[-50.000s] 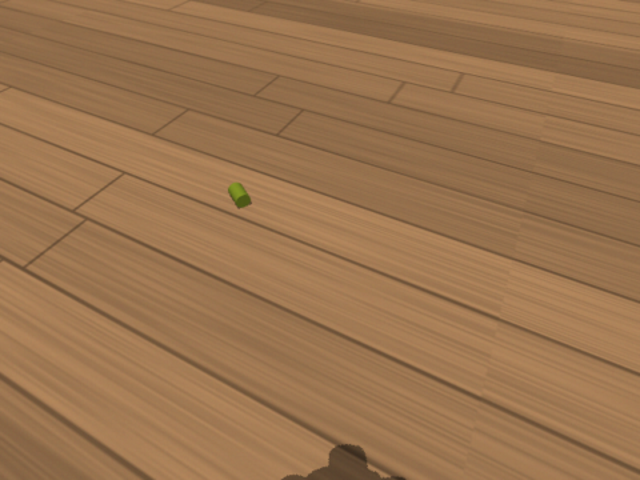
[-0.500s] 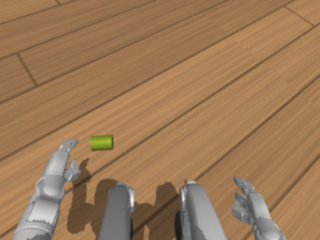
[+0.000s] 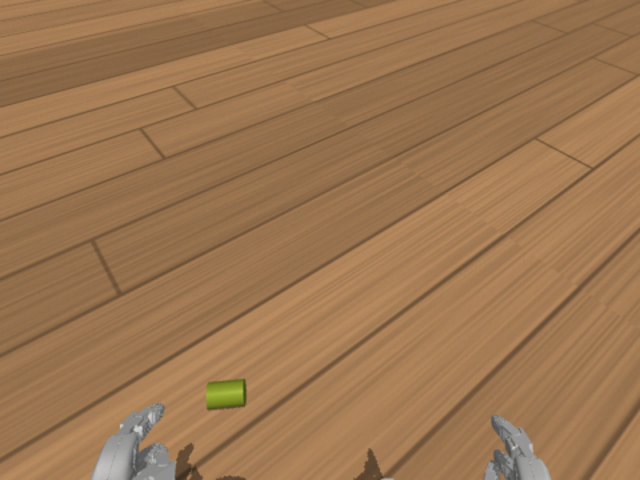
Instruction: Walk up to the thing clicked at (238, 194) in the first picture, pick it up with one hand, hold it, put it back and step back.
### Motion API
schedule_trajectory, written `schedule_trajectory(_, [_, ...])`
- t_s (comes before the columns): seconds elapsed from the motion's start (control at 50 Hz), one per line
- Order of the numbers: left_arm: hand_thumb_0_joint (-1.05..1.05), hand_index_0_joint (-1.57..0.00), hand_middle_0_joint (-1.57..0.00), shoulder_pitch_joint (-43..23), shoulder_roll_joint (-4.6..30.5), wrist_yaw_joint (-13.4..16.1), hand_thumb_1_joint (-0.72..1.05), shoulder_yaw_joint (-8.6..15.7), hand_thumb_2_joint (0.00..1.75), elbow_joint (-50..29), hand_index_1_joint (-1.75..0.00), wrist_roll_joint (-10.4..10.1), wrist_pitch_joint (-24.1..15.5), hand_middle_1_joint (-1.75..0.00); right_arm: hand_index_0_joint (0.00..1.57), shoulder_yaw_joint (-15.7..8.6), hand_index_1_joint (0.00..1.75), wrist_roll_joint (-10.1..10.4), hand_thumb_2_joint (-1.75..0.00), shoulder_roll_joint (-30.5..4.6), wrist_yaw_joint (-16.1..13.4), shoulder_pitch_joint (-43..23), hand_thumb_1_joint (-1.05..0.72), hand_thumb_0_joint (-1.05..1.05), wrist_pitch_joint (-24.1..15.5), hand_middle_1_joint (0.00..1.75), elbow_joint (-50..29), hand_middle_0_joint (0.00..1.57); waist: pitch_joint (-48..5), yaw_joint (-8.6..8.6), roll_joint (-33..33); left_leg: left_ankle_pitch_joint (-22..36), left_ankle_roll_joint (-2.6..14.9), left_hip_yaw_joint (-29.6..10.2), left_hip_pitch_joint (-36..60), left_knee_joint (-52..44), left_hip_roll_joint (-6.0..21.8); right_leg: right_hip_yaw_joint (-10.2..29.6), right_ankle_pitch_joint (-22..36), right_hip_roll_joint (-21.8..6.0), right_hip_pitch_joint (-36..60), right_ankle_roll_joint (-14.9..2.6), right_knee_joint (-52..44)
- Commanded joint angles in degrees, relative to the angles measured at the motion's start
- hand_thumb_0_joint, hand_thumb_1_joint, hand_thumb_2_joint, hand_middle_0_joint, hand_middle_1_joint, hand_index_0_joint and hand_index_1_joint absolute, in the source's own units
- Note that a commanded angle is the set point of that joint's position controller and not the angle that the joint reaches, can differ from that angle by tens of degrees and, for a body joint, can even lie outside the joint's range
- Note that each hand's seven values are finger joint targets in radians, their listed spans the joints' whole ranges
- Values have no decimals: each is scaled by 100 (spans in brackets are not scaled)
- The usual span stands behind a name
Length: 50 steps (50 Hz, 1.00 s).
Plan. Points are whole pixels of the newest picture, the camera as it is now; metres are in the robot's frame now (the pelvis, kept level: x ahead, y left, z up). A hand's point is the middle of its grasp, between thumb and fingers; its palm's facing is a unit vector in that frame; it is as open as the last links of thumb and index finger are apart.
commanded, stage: home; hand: left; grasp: from above
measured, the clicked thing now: (226, 393) +0.49 +0.24 -0.67
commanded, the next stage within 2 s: none
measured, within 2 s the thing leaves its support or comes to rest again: neither
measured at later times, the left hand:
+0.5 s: hand out of the picture +0.16 +0.17 -0.03, palm faces +0.06 -0.98 -0.19, open 7.4 cm
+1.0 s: hand (169, 479) +0.17 +0.17 -0.03, palm faces +0.05 -0.98 -0.19, open 7.4 cm
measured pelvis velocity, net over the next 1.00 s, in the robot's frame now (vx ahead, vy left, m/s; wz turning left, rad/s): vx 0.01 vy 0.00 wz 0.01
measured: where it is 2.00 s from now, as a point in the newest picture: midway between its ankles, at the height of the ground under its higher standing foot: outside the picture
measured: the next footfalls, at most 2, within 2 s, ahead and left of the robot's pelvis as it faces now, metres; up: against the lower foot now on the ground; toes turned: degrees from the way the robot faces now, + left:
none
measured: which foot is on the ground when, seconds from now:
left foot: down 0.00-1.00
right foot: down 0.00-1.00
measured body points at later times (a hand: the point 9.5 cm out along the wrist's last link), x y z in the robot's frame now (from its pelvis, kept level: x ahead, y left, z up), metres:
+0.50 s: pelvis +0.01 -0.01 +0.01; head +0.02 +0.00 +0.46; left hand +0.16 +0.23 -0.02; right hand +0.18 -0.25 -0.05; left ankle +0.02 +0.12 -0.67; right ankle +0.02 -0.14 -0.67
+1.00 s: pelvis +0.01 +0.00 +0.01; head +0.02 +0.00 +0.46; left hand +0.16 +0.23 -0.02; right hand +0.17 -0.25 -0.05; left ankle +0.02 +0.12 -0.67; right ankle +0.02 -0.14 -0.67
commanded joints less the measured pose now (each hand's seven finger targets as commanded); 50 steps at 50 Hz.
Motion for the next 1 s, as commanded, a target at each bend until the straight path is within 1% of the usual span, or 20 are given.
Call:
schedule_trajectory(0.0, [0,-20,-20,160,554,-26,90,271,90,-1341,-30,67,-224,-30,20,-249,30,-40,-90,-619,-112,-427,-90,0,-437,30,-953,20,-477,84,-48,1211,144,52,1038,-1291,-204,-103,1011,190,761,-166,-1123])
schedule_trajectory(0.06, [0,-20,-20,274,529,-114,90,185,90,-1404,-30,96,-207,-30,20,-298,30,-71,-90,-666,-122,-443,-90,0,-514,30,-950,20,-329,60,-83,1244,148,59,1130,-1412,-197,-146,1001,203,768,-160,-1205])
schedule_trajectory(0.1, [0,-20,-20,276,549,-151,90,220,90,-1381,-30,110,-206,-30,20,-313,30,-85,-90,-682,-124,-468,-90,0,-575,30,-948,20,-209,52,-162,1245,155,94,1143,-1426,-205,-165,981,191,782,-151,-1239])
schedule_trajectory(0.16, [0,-20,-20,114,585,-205,90,229,90,-1283,-30,139,-226,-30,20,-310,30,-111,-90,-699,-120,-538,-90,0,-655,30,-943,20,25,63,-223,948,185,129,1036,-1438,-241,-137,722,156,698,-126,-1346])
schedule_trajectory(0.2, [0,-20,-20,-32,620,-232,90,270,90,-1316,-30,147,-263,-30,20,-304,30,-122,-90,-695,-115,-590,-90,0,-714,30,-937,20,30,92,-215,795,190,140,1013,-1436,-255,-131,590,127,698,-108,-1365])
schedule_trajectory(0.26, [0,-20,-20,78,610,-251,90,284,90,-1396,-30,151,-278,-30,20,-321,30,-139,-90,-702,-105,-570,-90,0,-772,30,-945,20,-204,97,-183,958,184,186,1135,-1370,-280,-93,777,107,826,-94,-1334])
schedule_trajectory(0.28, [0,-20,-20,113,641,-250,90,318,90,-1382,-30,161,-273,-30,20,-321,30,-131,-90,-712,-101,-595,-90,0,-776,30,-919,20,-209,154,-128,974,173,196,1158,-1379,-279,-93,790,108,834,-102,-1316])
schedule_trajectory(0.34, [0,-20,-20,214,645,-229,90,285,90,-1416,-30,192,-287,-30,20,-328,30,-142,-90,-721,-85,-588,-90,0,-779,30,-889,20,-407,180,-11,1355,140,170,1311,-1365,-254,-119,1108,133,964,-134,-1202])
schedule_trajectory(0.38, [0,-20,-20,134,656,-208,90,250,90,-1437,-30,198,-296,-30,20,-327,30,-144,-90,-724,-89,-579,-90,0,-770,30,-885,20,-454,110,-25,1485,156,179,1324,-1297,-264,-98,1277,133,965,-117,-1208])
schedule_trajectory(0.42, [0,-20,-20,179,635,-188,90,258,90,-1403,-30,199,-294,-30,20,-308,30,-145,-90,-705,-97,-575,-90,0,-769,30,-858,20,-434,145,-57,1483,163,179,1285,-1276,-272,-85,1294,114,984,-121,-1210])
schedule_trajectory(0.5, [0,-20,-20,171,606,-187,90,229,90,-1337,-30,186,-291,-30,20,-302,30,-131,-90,-712,-98,-627,-90,0,-761,30,-874,20,-229,181,-74,1147,156,139,1206,-1419,-243,-121,942,133,881,-137,-1253])
schedule_trajectory(0.52, [0,-20,-20,151,645,-185,90,287,90,-1344,-30,185,-289,-30,20,-307,30,-137,-90,-724,-101,-631,-90,0,-764,30,-867,20,-200,191,-65,1098,157,135,1193,-1434,-234,-131,889,143,874,-134,-1262])
schedule_trajectory(0.66, [0,-20,-20,224,600,-202,90,266,90,-1308,-30,138,-275,-30,20,-304,30,-130,-90,-717,-105,-596,-90,0,-793,30,-857,20,-246,186,-173,1078,164,128,1188,-1426,-234,-122,889,147,925,-122,-1278])
schedule_trajectory(0.72, [0,-20,-20,214,597,-203,90,240,90,-1378,-30,141,-293,-30,20,-331,30,-130,-90,-721,-106,-587,-90,0,-789,30,-857,20,-368,169,-79,1298,137,120,1252,-1392,-215,-137,1051,157,926,-133,-1211])
schedule_trajectory(0.74, [0,-20,-20,287,633,-193,90,304,90,-1307,-30,142,-276,-30,20,-334,30,-126,-90,-736,-114,-574,-90,0,-787,30,-865,20,-343,202,-180,1302,156,148,1223,-1364,-224,-130,1068,151,955,-121,-1230])
schedule_trajectory(0.78, [0,-20,-20,204,632,-194,90,275,90,-1406,-30,150,-295,-30,20,-329,30,-131,-90,-723,-111,-547,-90,0,-789,30,-869,20,-401,160,-80,1329,151,171,1261,-1349,-232,-97,1112,145,963,-128,-1224])
schedule_trajectory(0.86, [0,-20,-20,236,634,-198,90,277,90,-1360,-30,164,-301,-30,20,-345,30,-139,-90,-729,-121,-547,-90,0,-791,30,-829,20,-369,180,-88,1344,135,113,1251,-1386,-201,-134,1083,164,939,-137,-1184])
schedule_trajectory(0.9, [0,-20,-20,187,620,-209,90,248,90,-1348,-30,159,-305,-30,20,-333,30,-133,-90,-729,-114,-556,-90,0,-786,30,-833,20,-222,189,-92,1170,138,112,1191,-1423,-202,-122,935,162,871,-131,-1207])
schedule_trajectory(0.94, [0,-20,-20,140,647,-191,90,255,90,-1394,-30,175,-293,-30,20,-334,30,-129,-90,-729,-124,-553,-90,0,-788,30,-846,20,-313,156,-62,1217,144,135,1246,-1414,-204,-116,983,157,889,-137,-1222])
schedule_trajectory(0.98, [0,-20,-20,199,627,-198,90,238,90,-1368,-30,178,-288,-30,20,-331,30,-121,-90,-722,-118,-575,-90,0,-793,30,-828,20,-238,198,-52,1234,136,115,1213,-1437,-195,-128,981,156,888,-147,-1197])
